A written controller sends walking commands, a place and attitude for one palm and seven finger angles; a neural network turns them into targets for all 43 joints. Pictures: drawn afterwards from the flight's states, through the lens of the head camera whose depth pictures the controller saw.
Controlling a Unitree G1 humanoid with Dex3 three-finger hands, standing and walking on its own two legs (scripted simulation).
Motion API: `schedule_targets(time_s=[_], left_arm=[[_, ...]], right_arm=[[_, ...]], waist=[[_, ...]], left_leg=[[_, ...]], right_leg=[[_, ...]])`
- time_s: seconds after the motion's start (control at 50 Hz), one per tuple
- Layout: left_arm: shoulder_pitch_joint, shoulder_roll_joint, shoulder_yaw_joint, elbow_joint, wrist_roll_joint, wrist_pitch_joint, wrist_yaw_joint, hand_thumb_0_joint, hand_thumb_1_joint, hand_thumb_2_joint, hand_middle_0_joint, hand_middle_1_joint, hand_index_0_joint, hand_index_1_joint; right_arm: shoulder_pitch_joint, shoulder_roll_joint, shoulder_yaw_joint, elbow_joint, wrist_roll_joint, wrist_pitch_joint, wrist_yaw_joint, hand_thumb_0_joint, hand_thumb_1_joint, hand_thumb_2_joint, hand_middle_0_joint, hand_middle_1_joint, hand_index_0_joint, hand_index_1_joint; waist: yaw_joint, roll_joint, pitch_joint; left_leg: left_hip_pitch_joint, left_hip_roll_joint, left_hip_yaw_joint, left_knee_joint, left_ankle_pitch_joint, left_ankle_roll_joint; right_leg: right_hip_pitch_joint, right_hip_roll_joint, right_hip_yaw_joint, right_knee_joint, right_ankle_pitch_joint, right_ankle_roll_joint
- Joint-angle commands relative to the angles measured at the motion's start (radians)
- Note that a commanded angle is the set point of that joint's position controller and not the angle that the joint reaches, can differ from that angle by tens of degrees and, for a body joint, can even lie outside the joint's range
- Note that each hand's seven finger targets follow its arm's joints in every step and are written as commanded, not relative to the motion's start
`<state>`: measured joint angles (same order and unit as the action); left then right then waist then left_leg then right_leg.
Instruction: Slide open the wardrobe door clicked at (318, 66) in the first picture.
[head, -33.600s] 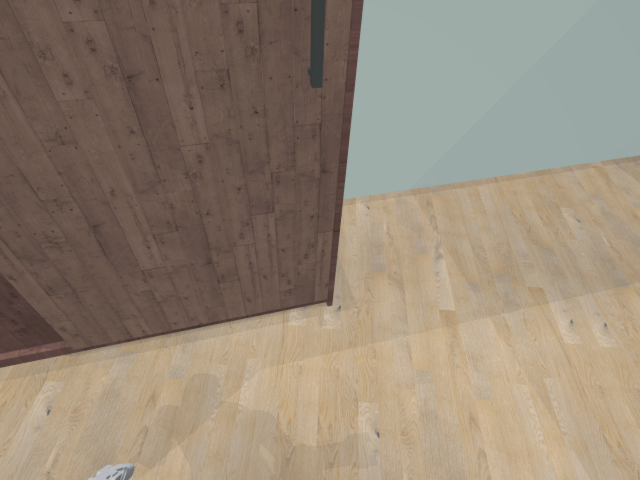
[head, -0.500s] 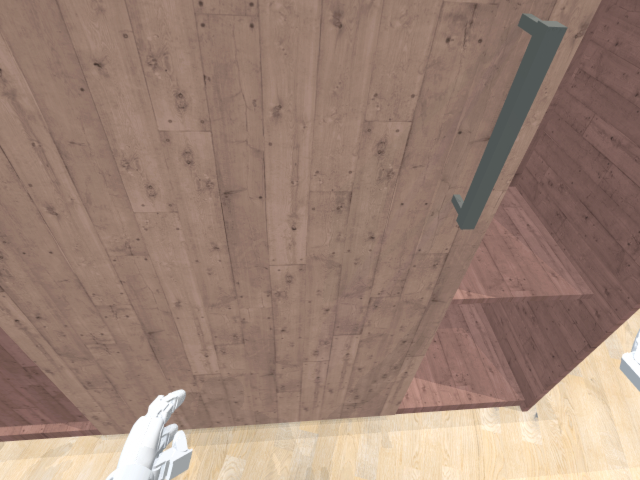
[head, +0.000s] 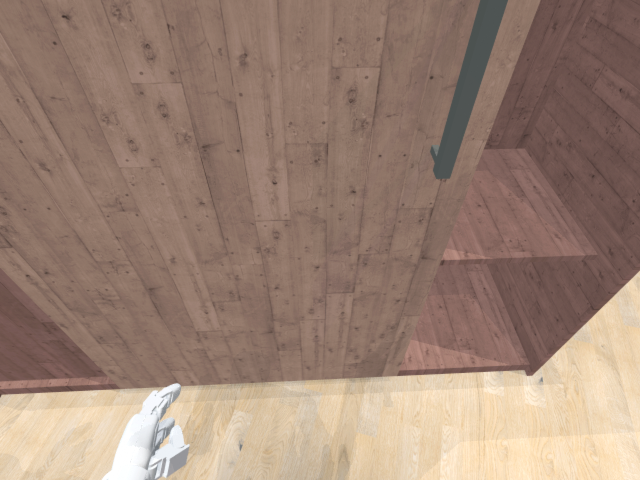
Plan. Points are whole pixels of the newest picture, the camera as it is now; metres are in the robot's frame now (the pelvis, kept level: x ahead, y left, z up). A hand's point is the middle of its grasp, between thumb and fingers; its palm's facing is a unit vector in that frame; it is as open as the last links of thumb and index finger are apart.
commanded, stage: step back with the hand held close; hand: right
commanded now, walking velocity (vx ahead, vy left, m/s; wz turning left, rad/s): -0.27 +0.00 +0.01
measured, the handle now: (462, 78) +0.52 -0.15 +0.26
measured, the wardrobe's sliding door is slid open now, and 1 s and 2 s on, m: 0.44 0.44 0.44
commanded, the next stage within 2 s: stop stepping back and stand still in 0.48 s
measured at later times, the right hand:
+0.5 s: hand out of the picture +0.10 -0.31 +0.18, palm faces +0.45 +0.78 -0.44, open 7.5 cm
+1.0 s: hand out of the picture +0.01 -0.38 +0.19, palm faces +0.37 +0.83 -0.41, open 7.4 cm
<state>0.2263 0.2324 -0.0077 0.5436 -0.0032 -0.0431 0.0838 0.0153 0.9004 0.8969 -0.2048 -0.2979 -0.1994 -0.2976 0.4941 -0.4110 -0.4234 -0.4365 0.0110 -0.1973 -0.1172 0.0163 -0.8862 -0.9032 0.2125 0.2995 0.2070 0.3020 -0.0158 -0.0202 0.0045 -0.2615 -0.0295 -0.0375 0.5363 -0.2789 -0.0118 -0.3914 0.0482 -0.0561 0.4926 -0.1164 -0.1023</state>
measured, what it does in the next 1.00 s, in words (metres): walks backwards: left foot, then right foot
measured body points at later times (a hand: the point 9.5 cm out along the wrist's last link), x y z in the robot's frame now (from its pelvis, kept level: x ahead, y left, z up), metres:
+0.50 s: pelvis -0.10 -0.04 -0.01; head -0.08 -0.07 +0.44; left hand +0.10 +0.19 -0.06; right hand +0.07 -0.35 +0.21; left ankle -0.21 +0.10 -0.73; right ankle +0.09 -0.07 -0.72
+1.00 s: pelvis -0.21 -0.13 -0.01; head -0.22 -0.18 +0.43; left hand -0.11 +0.13 -0.08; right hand -0.02 -0.43 +0.21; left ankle -0.22 -0.01 -0.73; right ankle -0.20 -0.28 -0.69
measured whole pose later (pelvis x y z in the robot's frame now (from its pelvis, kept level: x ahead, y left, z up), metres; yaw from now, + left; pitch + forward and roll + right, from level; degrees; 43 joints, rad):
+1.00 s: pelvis -0.21 -0.13 -0.01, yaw +6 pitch +0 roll +1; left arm 0.28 0.21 0.02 0.69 0.02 -0.06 0.04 0.02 0.90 0.90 -0.21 -0.30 -0.20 -0.30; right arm 0.47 -0.51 -0.47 -0.60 0.05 -0.19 -0.12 0.01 -0.88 -0.90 0.22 0.30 0.21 0.30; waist -0.03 0.10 -0.05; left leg -0.35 0.05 0.09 0.71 -0.41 0.04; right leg -0.48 -0.07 0.03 1.00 -0.44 0.01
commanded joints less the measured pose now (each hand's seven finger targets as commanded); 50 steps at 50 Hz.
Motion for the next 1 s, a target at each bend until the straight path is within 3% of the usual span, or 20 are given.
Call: schedule_targets(time_s=[0.0,0.12,0.24,0.32,0.38,0.42,0.46,0.48,0.56,0.6,0.64,0.7,0.76,0.8,0.82,0.84,0.88,0.9,0.94,0.98], left_arm=[[-0.125,0.142,0.065,-0.158,0.002,-0.071,0.007,0.0,0.9,0.9,-0.2,-0.3,-0.2,-0.3],[-0.101,0.116,0.063,-0.107,0.006,-0.088,0.006,0.0,0.9,0.9,-0.2,-0.3,-0.2,-0.3],[-0.145,0.156,0.069,-0.112,0.023,-0.115,0.021,0.0,0.9,0.9,-0.2,-0.3,-0.2,-0.3],[-0.129,0.112,0.08,-0.102,0.018,-0.114,-0.015,0.0,0.9,0.9,-0.2,-0.3,-0.2,-0.3],[-0.119,0.09,0.076,-0.094,0.005,-0.123,-0.033,0.0,0.9,0.9,-0.2,-0.3,-0.2,-0.3],[-0.103,0.09,0.073,-0.066,0.011,-0.119,-0.036,0.0,0.9,0.9,-0.2,-0.3,-0.2,-0.3],[-0.094,0.077,0.069,-0.017,0.001,-0.104,-0.03,0.0,0.9,0.9,-0.2,-0.3,-0.2,-0.3],[-0.103,0.067,0.066,-0.009,0.015,-0.108,-0.023,0.0,0.9,0.9,-0.2,-0.3,-0.2,-0.3],[-0.15,0.111,0.048,-0.03,-0.004,-0.115,0.019,0.0,0.9,0.9,-0.2,-0.3,-0.2,-0.3],[-0.149,0.135,0.047,-0.052,-0.003,-0.135,0.019,0.0,0.9,0.9,-0.2,-0.3,-0.2,-0.3],[-0.107,0.12,0.056,-0.056,0.002,-0.161,-0.012,0.0,0.9,0.9,-0.2,-0.3,-0.2,-0.3],[-0.12,0.094,0.063,-0.104,0.012,-0.154,-0.052,0.0,0.9,0.9,-0.2,-0.3,-0.2,-0.3],[-0.137,0.081,0.081,-0.127,0.023,-0.138,-0.073,0.0,0.9,0.9,-0.2,-0.3,-0.2,-0.3],[-0.082,0.072,0.084,-0.117,0.014,-0.123,-0.067,0.0,0.9,0.9,-0.2,-0.3,-0.2,-0.3],[-0.033,0.066,0.089,-0.087,-0.026,-0.104,-0.065,0.0,0.9,0.9,-0.2,-0.3,-0.2,-0.3],[-0.077,0.086,0.096,-0.076,-0.036,-0.081,-0.045,0.0,0.9,0.9,-0.2,-0.3,-0.2,-0.3],[-0.072,0.074,0.066,-0.078,0.019,-0.091,-0.05,0.0,0.9,0.9,-0.2,-0.3,-0.2,-0.3],[-0.036,0.044,0.036,-0.063,0.043,-0.072,-0.052,0.0,0.9,0.9,-0.2,-0.3,-0.2,-0.3],[-0.1,0.1,0.088,-0.016,0.012,-0.083,-0.016,0.0,0.9,0.9,-0.2,-0.3,-0.2,-0.3],[-0.082,0.134,0.084,-0.025,-0.002,-0.104,0.018,0.0,0.9,0.9,-0.2,-0.3,-0.2,-0.3]], right_arm=[[-0.04,-0.173,-0.117,-0.232,0.004,-0.074,-0.011,0.0,-0.9,-0.9,0.2,0.3,0.2,0.3],[-0.09,-0.183,-0.085,-0.3,0.019,-0.088,-0.033,0.0,-0.9,-0.9,0.2,0.3,0.2,0.3],[-0.127,-0.193,-0.154,-0.264,-0.016,-0.107,-0.033,0.0,-0.9,-0.9,0.2,0.3,0.2,0.3],[-0.066,-0.182,-0.138,-0.226,0.013,-0.105,-0.018,0.0,-0.9,-0.9,0.2,0.3,0.2,0.3],[0.025,-0.159,-0.095,-0.278,0.049,-0.094,-0.016,0.0,-0.9,-0.9,0.2,0.3,0.2,0.3],[-0.038,-0.193,-0.086,-0.346,0.061,-0.11,-0.015,0.0,-0.9,-0.9,0.2,0.3,0.2,0.3],[-0.11,-0.222,-0.072,-0.337,0.044,-0.118,-0.024,0.0,-0.9,-0.9,0.2,0.3,0.2,0.3],[-0.159,-0.236,-0.086,-0.331,0.042,-0.122,-0.033,0.0,-0.9,-0.9,0.2,0.3,0.2,0.3],[-0.319,-0.206,-0.04,-0.151,0.029,-0.069,0.005,0.0,-0.9,-0.9,0.2,0.3,0.2,0.3],[-0.258,-0.185,-0.052,-0.158,0.041,-0.045,0.011,0.0,-0.9,-0.9,0.2,0.3,0.2,0.3],[-0.306,-0.223,-0.086,-0.261,0.029,-0.073,-0.004,0.0,-0.9,-0.9,0.2,0.3,0.2,0.3],[-0.018,-0.214,-0.132,-0.426,0.053,-0.048,-0.006,0.0,-0.9,-0.9,0.2,0.3,0.2,0.3],[0.174,-0.199,-0.135,-0.504,0.05,-0.023,-0.012,0.0,-0.9,-0.9,0.2,0.3,0.2,0.3],[0.287,-0.222,-0.154,-0.45,0.03,-0.024,-0.029,0.0,-0.9,-0.9,0.2,0.3,0.2,0.3],[0.283,-0.215,-0.134,-0.431,0.029,-0.018,-0.034,0.0,-0.9,-0.9,0.2,0.3,0.2,0.3],[0.162,-0.177,-0.114,-0.446,0.046,-0.005,-0.025,0.0,-0.9,-0.9,0.2,0.3,0.2,0.3],[-0.192,-0.358,-0.245,-0.558,0.06,-0.005,-0.019,0.0,-0.9,-0.9,0.2,0.3,0.2,0.3],[-0.255,-0.391,-0.263,-0.364,0.061,-0.013,-0.032,0.0,-0.9,-0.9,0.2,0.3,0.2,0.3],[-0.237,-0.186,-0.137,-0.062,0.044,0.025,-0.045,0.0,-0.9,-0.9,0.2,0.3,0.2,0.3],[-0.247,-0.155,-0.06,-0.104,0.045,0.033,-0.04,0.0,-0.9,-0.9,0.2,0.3,0.2,0.3]], waist=[[-0.013,-0.009,-0.063],[0.015,0.086,-0.15],[-0.013,-0.336,-0.083],[-0.037,-0.117,-0.121],[-0.039,-0.178,-0.215],[-0.036,-0.144,-0.26],[-0.002,0.232,-0.182],[-0.009,0.215,-0.123],[0.036,0.199,0.013],[0.008,-0.347,-0.067],[0.005,-0.256,-0.073],[-0.02,-0.202,-0.17],[-0.046,-0.41,-0.172],[-0.077,-0.156,-0.156],[-0.059,0.363,-0.16],[0.0,0.423,-0.115],[0.088,0.176,-0.048],[0.117,0.183,-0.023],[0.041,0.132,-0.008],[0.07,-0.26,0.057]], left_leg=[[0.122,0.012,-0.074,-0.053,0.003,0.033],[-0.232,0.169,-0.203,-0.221,0.042,0.096],[0.269,-0.118,0.026,0.403,-0.079,-0.001],[0.149,-0.108,0.066,0.401,-0.193,0.027],[0.058,-0.085,0.124,0.058,-0.261,0.056],[-0.001,0.005,0.082,-0.276,-0.217,0.105],[-0.31,0.383,-0.305,-0.442,0.044,0.227],[-0.287,0.469,-0.339,-0.382,0.305,0.288],[-0.119,0.175,0.027,0.0,0.61,0.063],[-0.185,-0.021,0.058,0.398,-0.123,0.0],[-0.106,-0.057,-0.065,0.488,-0.312,0.022],[-0.013,-0.086,0.039,0.425,-0.174,0.031],[0.279,-0.15,0.21,0.237,-0.205,0.042],[0.402,-0.053,0.182,-0.081,-0.25,0.134],[0.059,0.214,-0.058,-0.183,-0.132,0.224],[-0.158,0.357,-0.222,-0.216,-0.141,0.272],[-0.344,0.456,-0.271,-0.273,-0.298,0.296],[-0.405,0.402,-0.181,-0.226,-0.388,0.109],[-0.368,0.252,-0.04,-0.149,-0.605,0.155],[-0.413,0.106,0.108,0.246,-0.474,0.101]], right_leg=[[-0.142,-0.183,0.246,-0.235,-0.503,0.003],[0.275,-0.089,0.123,0.103,-0.161,0.068],[-0.347,-0.365,0.468,-0.524,-0.817,-0.027],[-0.152,-0.304,0.298,-0.452,-0.52,0.024],[0.151,-0.242,0.174,-0.397,-0.341,0.127],[0.314,-0.18,0.08,-0.18,-0.139,0.227],[0.318,-0.083,0.11,0.482,-0.198,0.174],[0.139,-0.046,0.131,0.674,-0.365,0.158],[0.156,-0.034,0.049,0.125,-0.009,0.12],[0.261,-0.284,0.36,-0.186,0.461,0.04],[0.109,-0.335,0.497,-0.346,-0.227,0.009],[0.11,-0.255,0.412,-0.527,-0.593,0.301],[-0.08,-0.113,0.098,-0.55,-0.486,0.393],[-0.165,-0.014,-0.044,-0.097,-0.407,0.323],[-0.005,0.004,0.026,0.603,-0.438,0.203],[-0.11,-0.046,0.234,0.959,-0.458,0.127],[-0.127,-0.164,0.278,1.015,-0.35,0.104],[-0.016,-0.203,0.144,0.779,-0.324,0.119],[0.128,-0.122,0.0,0.382,-0.336,0.082],[0.242,-0.119,0.09,-0.01,-0.458,0.057]])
